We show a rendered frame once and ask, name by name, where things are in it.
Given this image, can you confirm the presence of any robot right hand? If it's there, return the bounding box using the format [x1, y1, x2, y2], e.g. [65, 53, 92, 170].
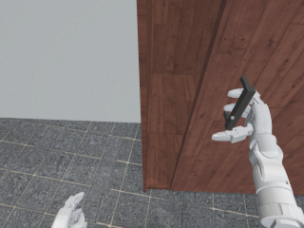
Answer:
[211, 88, 272, 143]

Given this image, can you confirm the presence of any right robot forearm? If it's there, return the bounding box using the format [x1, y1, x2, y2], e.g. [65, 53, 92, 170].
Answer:
[248, 133, 304, 228]

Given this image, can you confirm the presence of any handle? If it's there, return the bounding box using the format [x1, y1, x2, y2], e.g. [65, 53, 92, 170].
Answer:
[223, 76, 256, 130]

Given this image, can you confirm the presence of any wardrobe door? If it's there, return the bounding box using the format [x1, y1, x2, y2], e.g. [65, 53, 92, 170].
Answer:
[170, 0, 304, 196]

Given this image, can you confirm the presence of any robot left hand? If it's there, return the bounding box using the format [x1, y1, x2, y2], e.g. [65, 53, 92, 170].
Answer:
[51, 192, 87, 228]

